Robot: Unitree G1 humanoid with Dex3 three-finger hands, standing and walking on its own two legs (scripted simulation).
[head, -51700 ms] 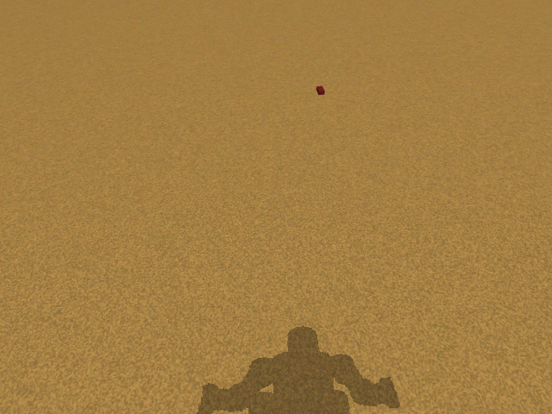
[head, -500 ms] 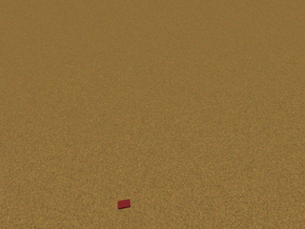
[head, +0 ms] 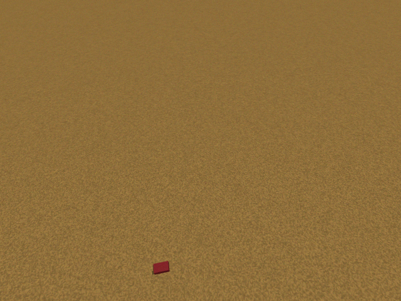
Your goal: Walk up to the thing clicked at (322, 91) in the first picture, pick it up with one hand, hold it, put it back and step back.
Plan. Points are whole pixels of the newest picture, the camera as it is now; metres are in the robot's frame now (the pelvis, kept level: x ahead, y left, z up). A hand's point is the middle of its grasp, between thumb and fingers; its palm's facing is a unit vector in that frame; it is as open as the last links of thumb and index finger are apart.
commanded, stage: stand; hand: left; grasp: from above
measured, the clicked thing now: (161, 267) +0.43 +0.24 -0.77
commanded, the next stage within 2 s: step back in 0.12 s
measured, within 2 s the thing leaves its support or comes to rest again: neither
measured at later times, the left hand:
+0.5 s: hand out of the picture +0.09 +0.31 -0.18, palm faces -0.03 -0.93 -0.36, open 7.4 cm
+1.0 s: hand out of the picture -0.06 +0.29 -0.16, palm faces -0.08 -0.92 -0.39, open 7.4 cm
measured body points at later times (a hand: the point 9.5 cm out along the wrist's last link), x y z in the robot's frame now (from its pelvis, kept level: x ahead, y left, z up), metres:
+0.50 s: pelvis -0.05 +0.05 -0.02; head +0.02 +0.08 +0.42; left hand +0.09 +0.36 -0.15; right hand +0.02 -0.28 -0.13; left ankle -0.05 +0.15 -0.75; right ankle -0.03 -0.09 -0.73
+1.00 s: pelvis -0.17 +0.04 -0.02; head -0.12 +0.02 +0.42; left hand -0.05 +0.34 -0.13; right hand -0.09 -0.29 -0.15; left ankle -0.13 +0.16 -0.69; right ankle -0.16 -0.08 -0.75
